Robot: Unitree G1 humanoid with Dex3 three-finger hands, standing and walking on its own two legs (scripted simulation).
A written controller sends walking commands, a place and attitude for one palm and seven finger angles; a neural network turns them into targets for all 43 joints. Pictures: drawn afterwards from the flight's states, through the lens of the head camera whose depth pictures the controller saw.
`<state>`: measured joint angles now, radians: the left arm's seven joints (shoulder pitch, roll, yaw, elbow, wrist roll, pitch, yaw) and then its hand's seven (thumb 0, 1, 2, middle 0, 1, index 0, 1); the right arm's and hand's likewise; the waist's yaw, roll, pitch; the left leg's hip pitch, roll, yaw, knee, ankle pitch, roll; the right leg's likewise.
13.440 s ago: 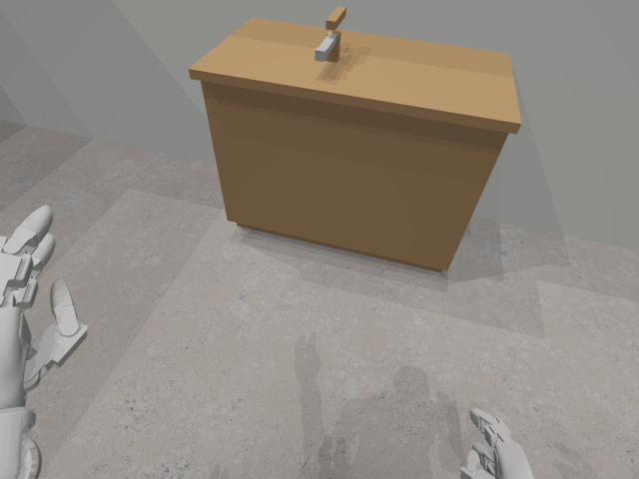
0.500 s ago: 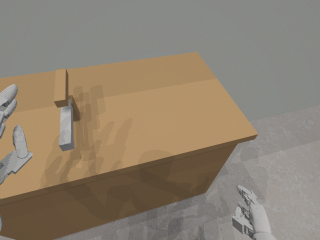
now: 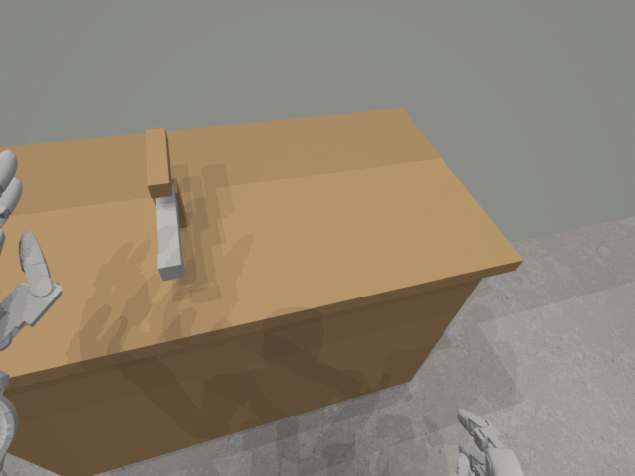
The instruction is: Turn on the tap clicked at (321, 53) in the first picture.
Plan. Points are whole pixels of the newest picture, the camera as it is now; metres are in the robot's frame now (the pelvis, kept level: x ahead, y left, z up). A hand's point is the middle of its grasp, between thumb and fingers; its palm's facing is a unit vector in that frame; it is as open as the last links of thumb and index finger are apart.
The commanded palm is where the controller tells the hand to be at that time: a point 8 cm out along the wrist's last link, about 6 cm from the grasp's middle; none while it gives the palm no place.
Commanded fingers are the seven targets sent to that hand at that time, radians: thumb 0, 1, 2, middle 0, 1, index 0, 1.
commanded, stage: come to a stop and stand still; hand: left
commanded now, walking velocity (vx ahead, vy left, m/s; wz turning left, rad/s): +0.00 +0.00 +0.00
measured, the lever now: (170, 265) +0.35 +0.23 +0.05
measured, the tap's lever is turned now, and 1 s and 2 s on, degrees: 0 0 0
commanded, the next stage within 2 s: look again from close up in 0.70 s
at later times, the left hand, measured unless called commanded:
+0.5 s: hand (94, 254) +0.27 +0.26 +0.17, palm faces +0.37 -0.85 -0.38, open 7.4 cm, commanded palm +0.21 +0.29 +0.18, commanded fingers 0.00 0.90 0.90 -0.20 -0.30 -0.20 -0.30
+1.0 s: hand (95, 265) +0.27 +0.26 +0.15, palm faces +0.39 -0.85 -0.36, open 7.4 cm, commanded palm +0.21 +0.29 +0.18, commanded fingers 0.00 0.90 0.90 -0.20 -0.30 -0.20 -0.30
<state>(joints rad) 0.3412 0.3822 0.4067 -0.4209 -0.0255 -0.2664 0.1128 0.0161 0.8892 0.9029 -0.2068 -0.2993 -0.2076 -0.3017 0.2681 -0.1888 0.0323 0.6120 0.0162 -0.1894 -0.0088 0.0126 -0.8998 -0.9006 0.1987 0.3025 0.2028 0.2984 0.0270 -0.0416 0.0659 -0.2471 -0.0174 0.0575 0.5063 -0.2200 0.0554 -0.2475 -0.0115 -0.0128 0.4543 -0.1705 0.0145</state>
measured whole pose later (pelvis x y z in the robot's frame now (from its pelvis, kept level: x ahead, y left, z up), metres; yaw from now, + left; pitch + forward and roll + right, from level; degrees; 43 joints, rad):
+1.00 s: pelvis +0.05 +0.00 +0.01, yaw +1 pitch +0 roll -2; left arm 0.45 0.36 0.35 -0.45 -0.06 -0.19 0.11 0.01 0.89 0.90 -0.21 -0.30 -0.21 -0.30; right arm 0.18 -0.19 0.02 0.57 0.02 -0.09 -0.03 0.01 -0.90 -0.90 0.20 0.30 0.20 0.30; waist 0.02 -0.01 0.05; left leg -0.18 -0.02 0.04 0.44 -0.26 0.05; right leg -0.17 -0.01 -0.02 0.36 -0.20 0.02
